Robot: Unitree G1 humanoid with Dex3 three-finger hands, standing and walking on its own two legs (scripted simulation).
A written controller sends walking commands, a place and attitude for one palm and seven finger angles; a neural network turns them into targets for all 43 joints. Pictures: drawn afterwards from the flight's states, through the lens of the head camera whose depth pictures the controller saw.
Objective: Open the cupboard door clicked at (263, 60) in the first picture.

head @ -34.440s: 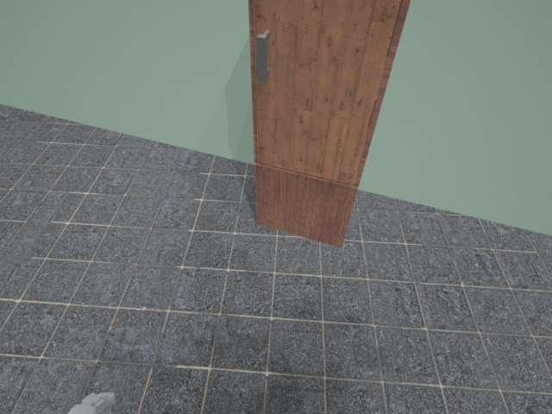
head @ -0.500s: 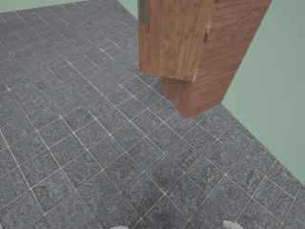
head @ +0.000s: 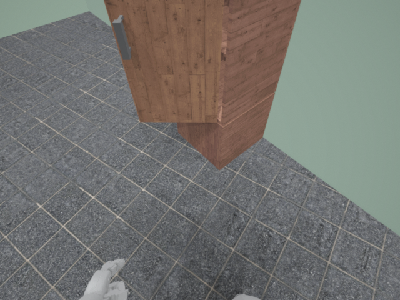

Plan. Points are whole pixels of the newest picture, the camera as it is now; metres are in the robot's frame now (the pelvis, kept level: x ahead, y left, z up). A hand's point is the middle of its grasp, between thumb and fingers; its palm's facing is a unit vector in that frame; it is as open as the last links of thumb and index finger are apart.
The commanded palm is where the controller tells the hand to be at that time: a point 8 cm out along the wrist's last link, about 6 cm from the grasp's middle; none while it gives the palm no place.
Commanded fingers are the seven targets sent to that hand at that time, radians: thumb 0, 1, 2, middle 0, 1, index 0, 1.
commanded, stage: take the last steps up to it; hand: left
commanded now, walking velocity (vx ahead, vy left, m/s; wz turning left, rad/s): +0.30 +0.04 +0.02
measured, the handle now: (124, 37) +0.87 +0.26 +0.08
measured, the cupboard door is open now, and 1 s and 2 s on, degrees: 48 48 48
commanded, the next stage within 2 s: come to a stop and stand still in 0.70 s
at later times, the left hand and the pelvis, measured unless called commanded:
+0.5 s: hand out of the picture +0.12 +0.22 -0.17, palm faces +0.07 -0.99 -0.14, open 7.4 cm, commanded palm none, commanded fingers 0.00 0.90 0.90 -0.20 -0.30 -0.20 -0.30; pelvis +0.17 +0.05 +0.01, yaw +0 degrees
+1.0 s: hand (134, 198) +0.40 +0.19 -0.15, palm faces +0.00 -0.98 -0.22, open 7.2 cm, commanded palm none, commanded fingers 0.00 0.90 0.90 -0.20 -0.30 -0.20 -0.30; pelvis +0.31 +0.02 +0.02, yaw -1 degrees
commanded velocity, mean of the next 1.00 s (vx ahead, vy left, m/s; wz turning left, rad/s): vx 0.12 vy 0.04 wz -0.01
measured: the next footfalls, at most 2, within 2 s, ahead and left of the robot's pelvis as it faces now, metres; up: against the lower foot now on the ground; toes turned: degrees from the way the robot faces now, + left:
left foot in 0.38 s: +0.24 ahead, +0.15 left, +0.00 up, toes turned +8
right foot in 0.82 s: +0.36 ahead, -0.09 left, +0.00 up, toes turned -9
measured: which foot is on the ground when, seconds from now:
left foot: up 0.00-0.36, down 0.38-0.82, up 0.84-1.00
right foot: down 0.00-0.40, up 0.42-0.80, down 0.82-1.00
